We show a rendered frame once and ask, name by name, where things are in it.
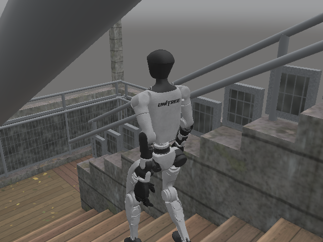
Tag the right robot upper arm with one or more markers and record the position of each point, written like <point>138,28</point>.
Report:
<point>186,108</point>

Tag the right robot hand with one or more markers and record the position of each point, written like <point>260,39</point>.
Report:
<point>175,145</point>

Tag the robot head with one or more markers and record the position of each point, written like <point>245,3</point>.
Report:
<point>160,63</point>

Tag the robot left forearm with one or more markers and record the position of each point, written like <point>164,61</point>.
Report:
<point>145,159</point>

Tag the left robot upper arm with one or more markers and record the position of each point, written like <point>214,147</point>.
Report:
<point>140,103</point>

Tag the left robot hand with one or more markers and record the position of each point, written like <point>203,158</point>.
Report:
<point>141,192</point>

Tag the right robot shin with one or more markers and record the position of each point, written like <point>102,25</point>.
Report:
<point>176,213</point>

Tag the robot right forearm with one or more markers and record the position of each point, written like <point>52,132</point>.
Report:
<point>183,135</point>

